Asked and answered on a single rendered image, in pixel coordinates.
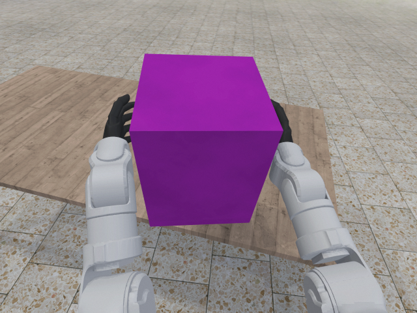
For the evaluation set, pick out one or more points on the table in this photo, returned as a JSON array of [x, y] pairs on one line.
[[51, 119]]

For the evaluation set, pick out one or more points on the carton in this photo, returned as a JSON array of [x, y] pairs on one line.
[[204, 134]]

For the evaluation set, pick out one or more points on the left robot upper arm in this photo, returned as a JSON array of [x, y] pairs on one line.
[[130, 292]]

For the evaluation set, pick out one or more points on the right robot upper arm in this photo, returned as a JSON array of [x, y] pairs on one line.
[[342, 288]]

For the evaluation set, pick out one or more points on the robot left hand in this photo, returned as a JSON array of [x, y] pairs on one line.
[[116, 119]]

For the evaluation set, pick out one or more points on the robot left forearm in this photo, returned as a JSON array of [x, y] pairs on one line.
[[110, 201]]

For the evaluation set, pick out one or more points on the robot right hand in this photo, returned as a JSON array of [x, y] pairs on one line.
[[286, 136]]

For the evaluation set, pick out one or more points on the robot right forearm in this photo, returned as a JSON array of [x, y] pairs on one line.
[[320, 236]]

